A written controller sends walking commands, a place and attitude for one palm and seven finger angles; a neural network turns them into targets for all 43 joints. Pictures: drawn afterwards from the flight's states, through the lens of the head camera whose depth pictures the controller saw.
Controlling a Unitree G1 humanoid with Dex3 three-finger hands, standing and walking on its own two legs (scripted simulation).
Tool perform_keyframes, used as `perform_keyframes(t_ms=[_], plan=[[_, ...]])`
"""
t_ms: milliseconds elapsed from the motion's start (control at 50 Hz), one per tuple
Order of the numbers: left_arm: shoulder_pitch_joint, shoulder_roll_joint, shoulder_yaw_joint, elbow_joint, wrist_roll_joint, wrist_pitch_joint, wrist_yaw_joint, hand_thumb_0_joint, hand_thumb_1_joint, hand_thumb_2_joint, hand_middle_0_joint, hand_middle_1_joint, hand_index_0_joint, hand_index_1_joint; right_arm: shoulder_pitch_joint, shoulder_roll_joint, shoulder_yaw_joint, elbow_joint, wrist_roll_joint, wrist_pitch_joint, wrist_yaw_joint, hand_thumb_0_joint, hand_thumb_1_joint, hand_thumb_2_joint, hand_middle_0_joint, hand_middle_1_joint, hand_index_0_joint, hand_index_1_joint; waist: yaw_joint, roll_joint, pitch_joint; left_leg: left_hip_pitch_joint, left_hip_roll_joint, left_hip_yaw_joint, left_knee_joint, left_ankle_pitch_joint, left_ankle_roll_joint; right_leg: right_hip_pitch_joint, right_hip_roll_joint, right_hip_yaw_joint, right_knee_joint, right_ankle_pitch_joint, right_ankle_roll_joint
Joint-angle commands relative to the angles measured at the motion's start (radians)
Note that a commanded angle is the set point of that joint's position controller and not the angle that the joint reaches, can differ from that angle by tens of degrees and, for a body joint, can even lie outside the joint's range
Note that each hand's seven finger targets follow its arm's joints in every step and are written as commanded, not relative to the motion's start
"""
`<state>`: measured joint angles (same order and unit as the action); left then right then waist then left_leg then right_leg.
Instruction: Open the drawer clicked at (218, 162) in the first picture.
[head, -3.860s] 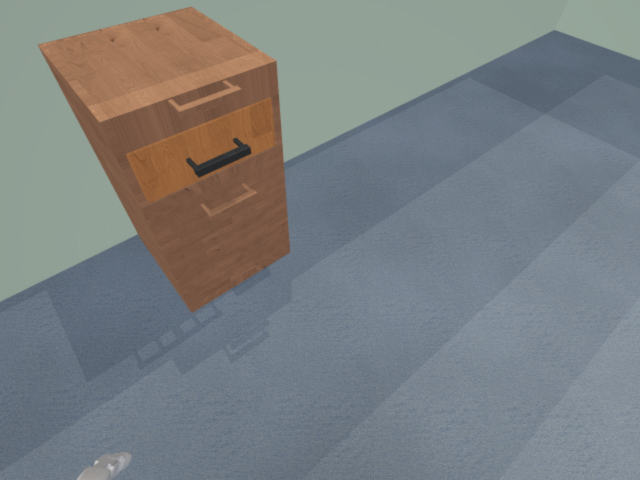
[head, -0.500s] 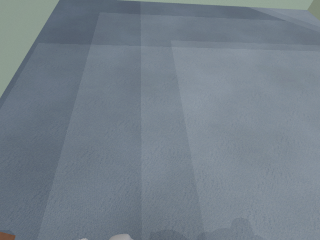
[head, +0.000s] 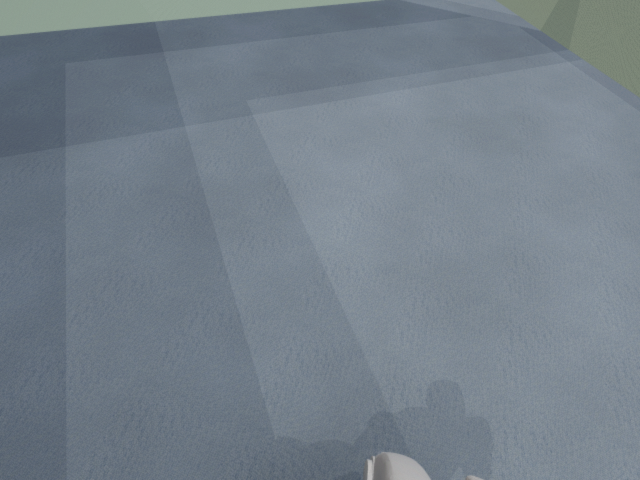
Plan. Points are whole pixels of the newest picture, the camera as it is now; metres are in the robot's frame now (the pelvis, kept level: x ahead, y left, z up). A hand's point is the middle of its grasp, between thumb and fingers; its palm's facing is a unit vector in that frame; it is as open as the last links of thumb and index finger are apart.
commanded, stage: walk to a spot facing it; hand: left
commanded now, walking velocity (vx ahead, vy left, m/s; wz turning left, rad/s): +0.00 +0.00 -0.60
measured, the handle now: out of the picture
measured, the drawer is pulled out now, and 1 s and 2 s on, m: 0.00 0.00 0.00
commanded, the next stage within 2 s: none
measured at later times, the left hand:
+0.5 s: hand (230, 413) +0.22 +0.14 -0.15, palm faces -0.25 -0.94 -0.25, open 7.4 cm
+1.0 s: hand (210, 369) +0.29 +0.19 -0.17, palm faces -0.52 -0.83 -0.21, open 7.4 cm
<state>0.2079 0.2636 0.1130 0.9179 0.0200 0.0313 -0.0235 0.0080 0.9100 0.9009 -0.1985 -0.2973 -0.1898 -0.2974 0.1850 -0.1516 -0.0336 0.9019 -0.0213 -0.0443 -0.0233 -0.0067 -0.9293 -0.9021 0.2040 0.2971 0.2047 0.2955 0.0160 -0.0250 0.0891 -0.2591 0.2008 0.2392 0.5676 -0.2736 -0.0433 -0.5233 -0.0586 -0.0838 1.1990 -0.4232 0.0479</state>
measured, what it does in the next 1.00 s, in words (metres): walks ahead, turning right: right foot, then left foot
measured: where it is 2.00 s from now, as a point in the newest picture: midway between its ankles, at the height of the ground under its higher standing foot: outside the picture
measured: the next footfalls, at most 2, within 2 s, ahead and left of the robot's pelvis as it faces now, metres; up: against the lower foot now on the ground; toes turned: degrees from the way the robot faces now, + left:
right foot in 0.18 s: +0.14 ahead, -0.11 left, +0.00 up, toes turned -15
left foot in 0.68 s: +0.17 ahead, +0.11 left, +0.00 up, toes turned -20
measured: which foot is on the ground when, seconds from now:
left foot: down 0.00-0.18, up 0.20-0.66, down 0.68-1.00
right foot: up 0.00-0.16, down 0.18-0.68, up 0.70-1.00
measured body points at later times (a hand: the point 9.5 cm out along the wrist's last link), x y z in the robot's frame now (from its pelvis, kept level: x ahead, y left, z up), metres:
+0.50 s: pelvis +0.08 -0.02 +0.00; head +0.13 -0.05 +0.45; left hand +0.23 +0.19 -0.13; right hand +0.10 -0.28 -0.15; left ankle +0.12 +0.14 -0.67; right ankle +0.10 -0.10 -0.73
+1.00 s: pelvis +0.11 +0.05 +0.01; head +0.17 +0.05 +0.46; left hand +0.31 +0.24 -0.15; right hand +0.02 -0.19 -0.12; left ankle +0.14 +0.13 -0.73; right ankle -0.02 -0.06 -0.65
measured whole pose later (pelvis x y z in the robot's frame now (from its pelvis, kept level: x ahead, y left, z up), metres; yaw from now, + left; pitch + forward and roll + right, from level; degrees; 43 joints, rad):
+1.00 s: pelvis +0.11 +0.05 +0.01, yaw -35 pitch +1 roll -3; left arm 0.20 0.27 0.11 0.92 0.03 0.08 -0.03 0.01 0.91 0.90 -0.20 -0.30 -0.19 -0.30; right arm 0.23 -0.17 -0.03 0.90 -0.02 0.00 -0.03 0.01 -0.90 -0.90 0.20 0.30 0.20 0.30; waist 0.00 -0.02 0.08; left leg -0.20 0.11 0.24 0.48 -0.29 0.04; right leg -0.46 -0.04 -0.01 1.10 -0.41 0.10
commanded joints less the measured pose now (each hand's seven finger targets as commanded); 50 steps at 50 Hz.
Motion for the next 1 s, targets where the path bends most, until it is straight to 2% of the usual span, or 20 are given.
perform_keyframes(t_ms=[0, 100, 120, 140, 160, 180, 200, 220, 260, 320, 520, 620, 640, 660, 680, 700, 720, 780, 840, 980], plan=[[0.024, -0.03, -0.002, -0.089, 0.0, 0.013, -0.016, 0.0, 0.9, 0.9, -0.2, -0.3, -0.2, -0.3, 0.015, -0.192, -0.06, -0.036, -0.01, 0.004, 0.001, 0.0, -0.9, -0.9, 0.2, 0.3, 0.2, 0.3, -0.006, 0.271, -0.051, 0.02, 0.184, -0.015, -0.248, 0.294, 0.103, 0.018, -0.04, -0.008, -0.202, 0.089, 0.007], [0.007, -0.011, -0.003, -0.115, 0.007, -0.009, -0.011, 0.0, 0.9, 0.9, -0.2, -0.3, -0.2, -0.3, 0.017, -0.241, -0.084, -0.04, -0.012, 0.023, 0.009, 0.0, -0.9, -0.9, 0.2, 0.3, 0.2, 0.3, -0.013, 0.209, -0.113, 0.129, 0.209, 0.018, -0.092, 0.349, 0.088, 0.134, -0.005, -0.044, -0.489, 0.146, -0.018], [0.058, 0.01, 0.0, -0.107, 0.008, -0.016, -0.007, 0.0, 0.9, 0.9, -0.2, -0.3, -0.2, -0.3, 0.017, -0.24, -0.085, -0.041, -0.01, 0.029, 0.012, 0.0, -0.9, -0.9, 0.2, 0.3, 0.2, 0.3, 0.017, 0.171, -0.139, 0.122, 0.191, 0.042, 0.015, 0.385, 0.062, 0.218, 0.02, -0.06, -0.575, 0.202, -0.029], [0.143, 0.07, 0.011, -0.083, 0.012, -0.033, -0.001, 0.0, 0.9, 0.9, -0.2, -0.3, -0.2, -0.3, 0.039, -0.223, -0.077, -0.046, -0.005, 0.033, 0.017, 0.0, -0.9, -0.9, 0.2, 0.3, 0.2, 0.3, 0.065, 0.017, -0.19, 0.027, 0.143, 0.066, 0.233, 0.34, 0.017, 0.405, 0.001, -0.005, -0.697, 0.338, -0.051], [0.195, 0.201, 0.032, -0.074, 0.019, -0.051, 0.012, 0.0, 0.9, 0.9, -0.2, -0.3, -0.2, -0.3, 0.071, -0.145, -0.053, -0.08, 0.0, 0.037, 0.026, 0.0, -0.9, -0.9, 0.2, 0.3, 0.2, 0.3, 0.085, -0.31, -0.223, -0.297, -0.023, 0.044, 0.504, -0.277, -0.043, 0.594, -0.252, 0.399, -0.773, 0.7, -0.146], [0.222, 0.265, 0.044, -0.064, -0.006, -0.042, 0.026, 0.0, 0.9, 0.9, -0.2, -0.3, -0.2, -0.3, 0.049, -0.144, -0.047, -0.105, 0.005, 0.047, 0.013, 0.0, -0.9, -0.9, 0.2, 0.3, 0.2, 0.3, 0.093, -0.356, -0.284, -0.363, -0.086, -0.108, 0.696, -0.412, -0.046, 0.595, -0.368, 0.531, -0.79, 0.954, -0.241], [0.19, 0.23, 0.039, -0.071, -0.012, -0.035, 0.036, 0.0, 0.9, 0.9, -0.2, -0.3, -0.2, -0.3, 0.044, -0.16, -0.051, -0.101, 0.01, 0.058, 0.002, 0.0, -0.9, -0.9, 0.2, 0.3, 0.2, 0.3, 0.069, -0.238, -0.256, -0.359, -0.059, -0.212, 0.731, -0.347, -0.035, 0.561, -0.342, 0.454, -0.8, 0.86, -0.254], [0.111, 0.191, 0.035, -0.091, -0.011, -0.033, 0.043, 0.0, 0.9, 0.9, -0.2, -0.3, -0.2, -0.3, 0.033, -0.154, -0.047, -0.094, 0.007, 0.057, 0.001, 0.0, -0.9, -0.9, 0.2, 0.3, 0.2, 0.3, 0.044, -0.275, -0.236, -0.379, -0.049, -0.219, 0.732, -0.251, -0.034, 0.539, -0.277, 0.43, -0.809, 0.775, -0.211], [0.015, 0.124, 0.007, -0.113, -0.015, -0.035, 0.043, 0.0, 0.9, 0.9, -0.2, -0.3, -0.2, -0.3, 0.009, -0.178, -0.05, -0.072, -0.002, 0.064, 0.001, 0.0, -0.9, -0.9, 0.2, 0.3, 0.2, 0.3, 0.009, -0.163, -0.198, -0.333, -0.045, -0.229, 0.712, -0.121, -0.048, 0.44, -0.197, 0.344, -0.812, 0.698, -0.188], [-0.029, 0.111, 0.0, -0.115, -0.01, -0.039, 0.044, 0.0, 0.9, 0.9, -0.2, -0.3, -0.2, -0.3, 0.048, -0.165, -0.044, -0.044, -0.003, 0.08, 0.002, 0.0, -0.9, -0.9, 0.2, 0.3, 0.2, 0.3, -0.029, -0.071, -0.186, -0.271, -0.06, -0.228, 0.622, -0.066, -0.057, 0.365, -0.158, 0.278, -0.831, 0.644, -0.183], [0.026, 0.138, 0.009, -0.079, 0.003, -0.022, 0.036, 0.0, 0.9, 0.9, -0.2, -0.3, -0.2, -0.3, -0.062, -0.14, -0.036, -0.086, 0.011, 0.071, -0.005, 0.0, -0.9, -0.9, 0.2, 0.3, 0.2, 0.3, 0.019, -0.093, -0.163, -0.195, -0.129, -0.223, 0.285, -0.147, -0.045, 0.347, -0.154, 0.435, -0.83, 0.58, -0.237], [-0.058, 0.139, 0.011, -0.098, -0.002, -0.005, 0.033, 0.0, 0.9, 0.9, -0.2, -0.3, -0.2, -0.3, 0.064, -0.145, -0.038, -0.058, 0.019, 0.054, -0.015, 0.0, -0.9, -0.9, 0.2, 0.3, 0.2, 0.3, -0.044, -0.111, -0.194, 0.052, -0.164, -0.201, -0.054, 0.0, -0.019, 0.238, -0.088, 0.445, -0.743, 0.528, -0.16], [-0.066, 0.111, 0.004, -0.11, -0.01, -0.001, 0.03, 0.0, 0.9, 0.9, -0.2, -0.3, -0.2, -0.3, 0.106, -0.174, -0.041, -0.048, 0.017, 0.044, -0.02, 0.0, -0.9, -0.9, 0.2, 0.3, 0.2, 0.3, -0.063, -0.037, -0.212, 0.175, -0.112, -0.237, -0.175, 0.048, 0.002, 0.151, -0.024, 0.395, -0.672, 0.427, -0.115], [-0.039, 0.049, -0.005, -0.127, -0.02, 0.003, 0.022, 0.0, 0.9, 0.9, -0.2, -0.3, -0.2, -0.3, 0.093, -0.259, -0.055, -0.06, 0.004, 0.035, -0.02, 0.0, -0.9, -0.9, 0.2, 0.3, 0.2, 0.3, -0.054, 0.22, -0.205, 0.257, 0.119, -0.475, -0.302, 0.057, 0.069, -0.025, 0.113, 0.269, -0.493, 0.131, -0.053], [-0.034, 0.052, -0.004, -0.133, -0.006, 0.005, 0.015, 0.0, 0.9, 0.9, -0.2, -0.3, -0.2, -0.3, 0.051, -0.309, -0.064, -0.085, 0.001, 0.044, -0.016, 0.0, -0.9, -0.9, 0.2, 0.3, 0.2, 0.3, -0.037, 0.333, -0.143, 0.176, 0.286, -0.578, -0.336, 0.131, 0.148, -0.09, 0.134, 0.138, -0.255, -0.146, -0.009], [-0.018, 0.087, 0.01, -0.112, 0.008, 0.013, 0.012, 0.0, 0.9, 0.9, -0.2, -0.3, -0.2, -0.3, -0.005, -0.273, -0.054, -0.098, -0.005, 0.046, -0.017, 0.0, -0.9, -0.9, 0.2, 0.3, 0.2, 0.3, -0.022, 0.252, -0.109, 0.072, 0.27, -0.523, -0.333, 0.136, 0.173, -0.054, 0.093, 0.172, -0.101, -0.107, 0.002], [0.017, 0.094, 0.021, -0.087, 0.011, 0.022, 0.01, 0.0, 0.9, 0.9, -0.2, -0.3, -0.2, -0.3, -0.07, -0.224, -0.04, -0.109, -0.002, 0.041, -0.022, 0.0, -0.9, -0.9, 0.2, 0.3, 0.2, 0.3, 0.016, 0.264, -0.084, 0.017, 0.216, -0.452, -0.339, 0.144, 0.15, -0.046, 0.074, 0.185, -0.033, -0.045, 0.015], [0.027, 0.069, 0.018, -0.073, 0.012, 0.022, -0.006, 0.0, 0.9, 0.9, -0.2, -0.3, -0.2, -0.3, -0.048, -0.203, -0.036, -0.11, -0.005, 0.028, -0.022, 0.0, -0.9, -0.9, 0.2, 0.3, 0.2, 0.3, 0.011, 0.176, -0.084, 0.095, 0.099, -0.263, -0.26, 0.359, 0.123, -0.07, 0.063, 0.131, 0.063, 0.038, 0.031], [-0.004, 0.043, 0.006, -0.08, 0.005, 0.021, -0.007, 0.0, 0.9, 0.9, -0.2, -0.3, -0.2, -0.3, 0.054, -0.203, -0.045, -0.076, -0.001, 0.023, -0.022, 0.0, -0.9, -0.9, 0.2, 0.3, 0.2, 0.3, -0.026, 0.162, -0.135, 0.25, 0.105, -0.21, -0.206, 0.552, 0.135, -0.104, 0.045, 0.1, 0.019, 0.041, 0.049], [-0.096, 0.022, -0.01, -0.101, 0.001, 0.029, -0.01, 0.0, 0.9, 0.9, -0.2, -0.3, -0.2, -0.3, 0.14, -0.225, -0.064, -0.028, -0.002, 0.031, -0.013, 0.0, -0.9, -0.9, 0.2, 0.3, 0.2, 0.3, -0.067, 0.2, -0.125, 0.304, 0.163, -0.152, -0.195, 0.572, 0.167, -0.06, 0.006, 0.037, -0.174, -0.014, 0.048]])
